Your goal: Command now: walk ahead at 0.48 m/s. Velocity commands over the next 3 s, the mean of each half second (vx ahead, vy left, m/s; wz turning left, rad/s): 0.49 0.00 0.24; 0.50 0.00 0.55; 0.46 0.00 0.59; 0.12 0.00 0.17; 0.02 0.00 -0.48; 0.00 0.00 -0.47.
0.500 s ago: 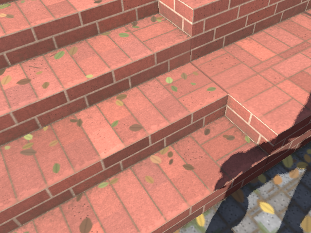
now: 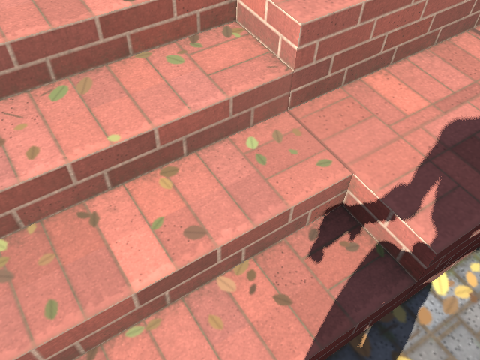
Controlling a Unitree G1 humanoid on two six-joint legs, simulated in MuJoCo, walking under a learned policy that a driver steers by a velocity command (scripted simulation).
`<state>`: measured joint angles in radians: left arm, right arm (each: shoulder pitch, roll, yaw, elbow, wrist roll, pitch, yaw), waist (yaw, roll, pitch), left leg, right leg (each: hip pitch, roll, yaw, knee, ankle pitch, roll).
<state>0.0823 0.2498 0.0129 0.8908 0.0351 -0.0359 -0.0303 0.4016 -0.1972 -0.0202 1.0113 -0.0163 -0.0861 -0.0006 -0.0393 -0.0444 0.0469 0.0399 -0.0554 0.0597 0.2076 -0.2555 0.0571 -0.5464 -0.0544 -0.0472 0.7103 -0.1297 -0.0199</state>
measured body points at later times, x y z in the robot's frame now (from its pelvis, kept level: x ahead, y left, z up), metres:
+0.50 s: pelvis +0.23 -0.03 +0.00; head +0.25 -0.03 +0.45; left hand +0.08 +0.16 -0.14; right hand +0.45 -0.16 -0.10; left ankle +0.31 +0.10 -0.46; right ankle +0.16 -0.09 -0.74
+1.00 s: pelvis +0.51 +0.05 +0.13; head +0.51 +0.07 +0.58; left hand +0.67 +0.31 +0.06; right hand +0.45 -0.16 -0.01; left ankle +0.38 +0.06 -0.59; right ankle +0.72 -0.01 -0.34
